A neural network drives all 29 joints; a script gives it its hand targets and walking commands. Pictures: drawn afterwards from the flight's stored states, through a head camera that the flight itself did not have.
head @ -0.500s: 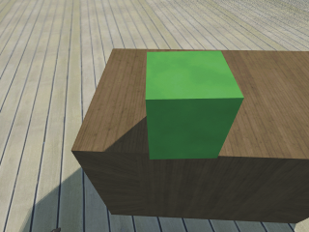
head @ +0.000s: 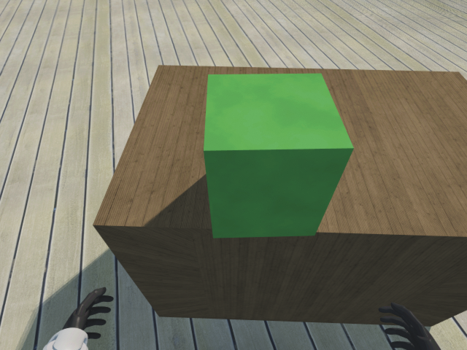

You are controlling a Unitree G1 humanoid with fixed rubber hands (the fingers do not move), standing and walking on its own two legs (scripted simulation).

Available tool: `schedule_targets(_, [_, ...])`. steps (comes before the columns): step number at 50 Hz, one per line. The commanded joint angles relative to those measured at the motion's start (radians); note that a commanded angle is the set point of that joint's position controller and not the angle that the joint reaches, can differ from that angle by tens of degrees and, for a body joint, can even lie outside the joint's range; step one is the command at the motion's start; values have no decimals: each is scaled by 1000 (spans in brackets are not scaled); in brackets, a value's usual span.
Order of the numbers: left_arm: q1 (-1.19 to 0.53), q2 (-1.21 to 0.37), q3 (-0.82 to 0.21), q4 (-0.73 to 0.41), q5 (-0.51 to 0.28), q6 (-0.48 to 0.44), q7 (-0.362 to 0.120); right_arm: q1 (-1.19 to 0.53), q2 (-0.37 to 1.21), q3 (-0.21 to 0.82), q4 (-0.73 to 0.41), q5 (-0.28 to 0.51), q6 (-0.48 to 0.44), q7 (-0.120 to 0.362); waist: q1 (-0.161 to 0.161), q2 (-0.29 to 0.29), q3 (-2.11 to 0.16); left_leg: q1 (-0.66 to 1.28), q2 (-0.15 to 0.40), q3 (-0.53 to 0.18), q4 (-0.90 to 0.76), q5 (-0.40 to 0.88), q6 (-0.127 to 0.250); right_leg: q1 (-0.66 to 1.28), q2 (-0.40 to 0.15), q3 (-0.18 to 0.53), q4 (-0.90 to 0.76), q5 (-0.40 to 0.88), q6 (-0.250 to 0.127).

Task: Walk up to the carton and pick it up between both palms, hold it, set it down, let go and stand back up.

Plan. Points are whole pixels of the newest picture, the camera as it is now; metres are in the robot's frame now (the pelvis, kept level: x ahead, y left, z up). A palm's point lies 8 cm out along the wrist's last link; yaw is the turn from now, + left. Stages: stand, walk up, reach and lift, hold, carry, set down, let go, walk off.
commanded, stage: reach and lift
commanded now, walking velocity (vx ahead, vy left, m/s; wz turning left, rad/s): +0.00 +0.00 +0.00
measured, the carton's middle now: (264, 159) +0.45 -0.03 +0.07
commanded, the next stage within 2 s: none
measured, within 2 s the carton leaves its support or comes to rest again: neither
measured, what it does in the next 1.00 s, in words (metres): stands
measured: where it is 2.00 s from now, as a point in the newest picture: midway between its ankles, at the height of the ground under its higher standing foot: outside the picture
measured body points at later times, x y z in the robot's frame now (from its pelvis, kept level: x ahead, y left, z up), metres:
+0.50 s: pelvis -0.02 -0.03 +0.01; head -0.01 -0.03 +0.46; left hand +0.19 +0.24 -0.01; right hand +0.17 -0.28 +0.00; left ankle +0.03 +0.12 -0.73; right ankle +0.02 -0.11 -0.73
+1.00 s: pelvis +0.00 -0.02 +0.01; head +0.01 -0.03 +0.46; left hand +0.23 +0.21 +0.06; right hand +0.21 -0.25 +0.06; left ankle +0.03 +0.13 -0.73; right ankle +0.02 -0.11 -0.73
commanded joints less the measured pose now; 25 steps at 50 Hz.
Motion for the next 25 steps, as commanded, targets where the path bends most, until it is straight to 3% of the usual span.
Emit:
schedule_targets(1, [44, 59, 131, -250, -28, -104, 17, 101, -20, -71, -222, 79, -31, -12, 28, -87, -234, 267, -1, 84, -189, 227, -5, 128, 4, -33, -270, 367, 19])
schedule_targets(5, [54, 80, 141, -258, -53, -155, 11, 167, 42, -45, -318, 96, -19, -36, 30, -84, -201, 224, -21, 94, -233, 156, 7, 161, -19, 2, -297, 339, 34])
schedule_targets(10, [24, 91, 132, -311, -92, -192, 16, 184, 95, -34, -481, 98, 8, -63, 33, -54, -182, 209, -17, 106, -264, 69, 24, 127, -46, 14, -335, 139, 27])
schedule_targets(11, [20, 100, 145, -291, -100, -196, 17, 177, 95, -19, -504, 101, 16, -68, 44, -82, -168, 211, -19, 106, -265, 64, 29, 106, -53, 23, -342, 127, 31])
schedule_targets(12, [21, 108, 151, -322, -104, -198, 18, 202, 107, -9, -541, 105, 26, -77, 50, -65, -186, 208, -27, 113, -258, 70, 30, 109, -58, 32, -350, 114, 25])
schedule_targets(14, [26, 118, 138, -317, -122, -199, 13, 196, 107, -9, -600, 111, 45, -90, 39, -113, -156, 260, -34, 102, -241, 71, 32, 37, -79, 35, -376, 74, 15])
schedule_targets(16, [37, 108, 137, -353, -134, -196, 18, 225, 112, 2, -657, 118, 66, -97, 49, -98, -151, 274, -27, 98, -250, 86, 29, 18, -71, 22, -382, 44, 12])
schedule_targets(17, [22, 122, 144, -353, -130, -183, 15, 216, 106, -1, -649, 121, 89, -101, 38, -91, -129, 284, -28, 97, -250, 72, 31, 4, -76, 31, -393, 12, 11])
schedule_targets(18, [35, 106, 133, -378, -147, -175, 13, 216, 111, 10, -702, 132, 97, -106, 44, -109, -147, 310, -29, 92, -235, 80, 26, -34, -85, 31, -409, -10, 2])
schedule_targets(19, [23, 113, 145, -392, -143, -174, 17, 222, 100, 4, -712, 132, 107, -106, 42, -77, -138, 322, -34, 86, -232, 85, 26, -46, -89, 31, -414, -4, -10])
schedule_targets(21, [23, 107, 140, -416, -159, -159, 19, 225, 109, 10, -754, 154, 136, -113, 43, -95, -123, 371, -33, 74, -221, 81, 23, -113, -106, 39, -438, -63, -19])
schedule_targets(25, [-3, 85, 124, -506, -187, -141, 29, 212, 99, 25, -845, 174, 185, -113, 36, -64, -154, 412, -26, 52, -212, 80, 18, -167, -112, 29, -443, -98, -38])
